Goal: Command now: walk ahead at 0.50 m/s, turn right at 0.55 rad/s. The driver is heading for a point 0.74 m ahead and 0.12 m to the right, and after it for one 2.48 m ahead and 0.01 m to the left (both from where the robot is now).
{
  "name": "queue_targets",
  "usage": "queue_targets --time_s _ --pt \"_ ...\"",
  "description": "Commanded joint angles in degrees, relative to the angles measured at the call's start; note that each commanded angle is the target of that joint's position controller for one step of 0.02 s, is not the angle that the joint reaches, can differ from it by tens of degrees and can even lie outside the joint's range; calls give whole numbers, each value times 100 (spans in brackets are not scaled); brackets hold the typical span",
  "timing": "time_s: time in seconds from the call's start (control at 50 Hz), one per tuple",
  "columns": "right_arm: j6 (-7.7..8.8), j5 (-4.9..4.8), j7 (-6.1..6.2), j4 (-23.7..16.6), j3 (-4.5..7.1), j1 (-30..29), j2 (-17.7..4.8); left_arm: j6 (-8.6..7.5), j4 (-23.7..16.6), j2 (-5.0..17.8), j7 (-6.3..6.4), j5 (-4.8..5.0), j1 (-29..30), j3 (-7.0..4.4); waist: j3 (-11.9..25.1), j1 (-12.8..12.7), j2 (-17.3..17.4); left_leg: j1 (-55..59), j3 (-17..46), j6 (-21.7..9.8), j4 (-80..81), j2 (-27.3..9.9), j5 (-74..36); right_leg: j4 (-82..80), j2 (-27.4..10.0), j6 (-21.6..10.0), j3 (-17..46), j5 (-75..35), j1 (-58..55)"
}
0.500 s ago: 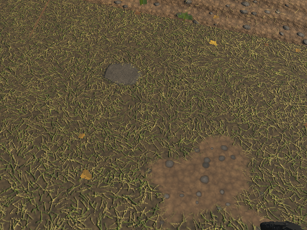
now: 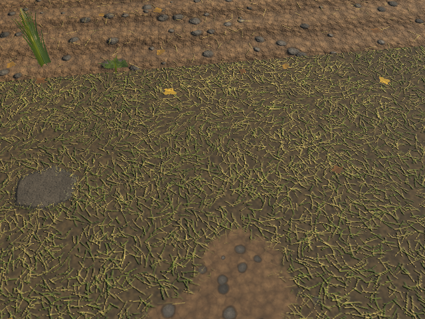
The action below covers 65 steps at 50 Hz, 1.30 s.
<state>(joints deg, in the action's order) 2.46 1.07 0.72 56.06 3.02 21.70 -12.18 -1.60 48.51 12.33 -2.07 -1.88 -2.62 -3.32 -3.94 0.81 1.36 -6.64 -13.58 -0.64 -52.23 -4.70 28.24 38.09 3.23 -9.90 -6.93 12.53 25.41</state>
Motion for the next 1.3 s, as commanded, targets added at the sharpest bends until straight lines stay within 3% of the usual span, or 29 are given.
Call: queue_targets --time_s 0.02,0.06,0.08,0.14,0.22,0.28,0.36,0.46,0.56,0.62,0.66,0.68,0.7,0.72,0.74,0.76,0.78,0.8,0.82,0.88,0.94,1.0,1.1,1.16,1.18,1.2,1.22,1.26,1.3 --pt "116 10 -78 -1061 159 -873 -862 124 280 1467 138 164 -1959 -403 790 -785 -595 -4134 1465 -20 -2922 255 -65 -2439 -2289 -1393 4553 1039 -3766" --pt "193 -58 -50 -940 148 -718 -771 96 270 984 223 145 -1423 -278 53 -245 30 -3417 1467 -15 -1910 -127 -801 -2505 -1785 -865 3249 -151 -2246" --pt "116 35 -33 -876 140 -502 -713 32 231 871 259 188 -1238 -239 36 -6 -92 -2957 1494 50 -1496 -221 -923 -2528 -1482 -686 2770 -751 -1837" --pt "-137 106 -58 -900 145 -594 -618 -188 214 963 229 245 -1276 -244 211 168 -219 -2218 1373 243 -614 -80 -1299 -2576 -1000 -576 2122 -1821 -1334" --pt "-203 146 -76 -1236 73 -1400 -505 -184 235 1156 210 227 -1699 -304 291 -114 -431 -2393 1252 309 202 116 -2200 -2521 -863 -437 2052 -2697 -1554" --pt "-156 142 -118 -1208 118 -1440 -759 -187 131 1053 182 109 -1950 -289 579 -255 -409 -2666 1401 159 -211 94 -2858 -2271 -1003 -484 2306 -2567 -1981" --pt "-53 151 -189 -1480 166 -2108 -996 -174 116 1139 203 32 -2495 -315 265 -510 -448 -3700 1622 104 71 90 -2609 -1907 -1157 -698 2883 -2174 -2831" --pt "91 111 -254 -1910 267 -2927 -1257 -322 315 1282 470 36 -3315 -392 -256 -925 -589 -5959 2253 178 541 -210 -2032 -1466 -1656 -788 3580 -1811 -4695" --pt "41 -11 -551 -1943 93 -2522 -687 -508 19 996 480 43 -2269 -204 -179 -694 -249 -1816 1664 -17 2283 43 -5135 -1354 -621 -65 2634 325 -1035" --pt "121 -21 -396 -1751 131 -2103 -862 -500 195 1056 563 -21 -2548 -183 -240 -700 -94 -1629 1777 -29 3282 -184 -5654 -259 -454 130 2535 233 -1910" --pt "182 43 -186 -1072 276 -493 -1132 -397 323 1079 577 -35 -2624 -160 339 -169 167 -485 1364 85 3792 10 -5748 1814 -161 143 2267 -870 -2385" --pt "183 161 -122 -722 358 521 -1301 -325 450 1124 530 91 -2706 -178 781 348 531 849 979 135 3664 77 -5658 3464 -6 219 1951 -974 -1784" --pt "179 216 -175 -501 396 1068 -1477 -297 614 758 488 170 -2912 -172 1094 535 1146 2021 1630 20 3011 -450 -5788 5784 685 396 1617 2570 -391" --pt "198 313 -324 -557 304 1410 -1605 -302 553 439 560 487 -4078 -109 2104 -231 1950 4060 2547 -339 543 -1709 -9502 7787 556 677 1755 4061 1430" --pt "123 35 -398 -649 454 1339 -1870 -319 449 769 635 506 -3837 -33 3100 177 1788 4439 4059 -1078 1299 -2340 -7262 8404 343 683 1566 3200 2476" --pt "65 36 -292 -871 464 661 -1793 -261 338 785 622 355 -3259 5 2703 116 1236 3235 4689 -1459 2703 -2423 -3122 8017 36 732 1110 2241 2871" --pt "56 72 -148 -1031 246 -82 -1077 -217 203 897 471 55 -2156 -15 1542 116 94 1607 4202 -1208 3426 -1729 -1388 7066 -323 687 896 1480 2722" --pt "94 117 -36 -841 239 93 -1223 -138 75 771 311 -63 -1809 19 1183 154 404 718 4306 -1577 3440 -1952 -1880 7100 -321 670 867 1521 2556" --pt "173 106 -40 -741 182 174 -1080 -36 74 636 219 -215 -1579 54 749 35 -70 -270 4149 -1578 3436 -1909 -2344 6581 -557 543 1216 1354 2190" --pt "426 48 -136 -501 79 -125 -830 25 -159 397 102 -50 -951 109 -91 -367 263 -1419 2736 -994 4016 -1109 -2702 4188 -547 538 1453 63 1906" --pt "458 -41 -139 -464 -21 -185 -523 -70 -68 177 -52 -46 -885 210 162 -408 579 -1548 1295 -829 4181 -551 -3908 1713 -463 624 830 -1469 538" --pt "382 -174 -103 -237 -20 482 -541 -87 -303 80 -112 6 -43 315 96 -61 256 -637 1407 -832 4373 -764 -4269 538 -570 544 498 -1733 459" --pt "160 11 -54 37 10 1173 -699 -172 -522 164 -47 -7 760 299 -125 261 68 989 1825 -988 3797 -895 -4744 -522 -390 541 266 -552 829" --pt "117 -14 -79 17 12 972 -740 -355 -108 386 73 -62 -566 182 603 -341 114 553 1686 -828 2239 -579 -5574 -1264 -180 334 319 -486 -1458" --pt "158 -94 -97 -229 -14 703 -657 -429 104 838 168 -185 -1639 50 1363 -785 -178 -594 1505 -682 928 -324 -4321 -1125 -1129 34 1284 -696 -3180" --pt "172 -310 -114 -426 -168 1199 -12 -364 184 1409 240 -233 -2195 -135 2297 -761 -1349 -2676 935 -436 -1085 520 -733 -1332 -2916 -732 3508 -901 -5013" --pt "96 -151 -36 -363 60 770 -698 -257 181 1179 255 -40 -2157 -122 2026 -824 -643 -3160 1403 -473 -1782 593 332 -1724 -2964 -737 3928 -734 -4426" --pt "46 -56 -80 -480 86 275 -477 -253 97 598 230 49 -1200 25 604 -402 -449 -3236 1611 -481 -1550 107 -396 -2303 -2410 -370 2530 -474 -2873" --pt "-106 85 -160 -434 103 320 -322 -312 130 370 252 86 -917 60 94 -57 -651 -2752 1565 -354 -1229 -58 -754 -2766 -2010 -14 1694 -415 -1838"
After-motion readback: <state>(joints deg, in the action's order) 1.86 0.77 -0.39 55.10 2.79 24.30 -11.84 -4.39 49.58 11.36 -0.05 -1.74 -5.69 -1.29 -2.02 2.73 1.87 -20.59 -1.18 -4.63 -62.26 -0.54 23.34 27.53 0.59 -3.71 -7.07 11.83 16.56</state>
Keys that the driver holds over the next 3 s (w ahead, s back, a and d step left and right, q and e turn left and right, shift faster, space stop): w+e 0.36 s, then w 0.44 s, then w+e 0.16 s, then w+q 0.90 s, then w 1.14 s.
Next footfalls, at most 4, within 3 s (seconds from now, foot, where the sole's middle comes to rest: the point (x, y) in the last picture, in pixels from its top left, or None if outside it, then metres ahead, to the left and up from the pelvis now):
0.68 left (193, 290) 0.61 0.12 -0.90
1.18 right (261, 244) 0.77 -0.13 -0.90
1.68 left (215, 180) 1.07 0.04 -0.90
2.26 right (240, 121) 1.42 -0.08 -0.90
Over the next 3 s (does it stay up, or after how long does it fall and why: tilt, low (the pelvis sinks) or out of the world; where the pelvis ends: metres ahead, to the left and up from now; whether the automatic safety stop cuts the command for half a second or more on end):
stays up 1.62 0.08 -0.11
